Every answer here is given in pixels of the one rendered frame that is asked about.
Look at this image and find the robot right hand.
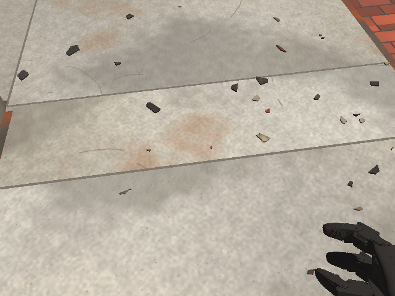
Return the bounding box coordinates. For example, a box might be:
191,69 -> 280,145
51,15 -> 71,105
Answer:
315,222 -> 395,296

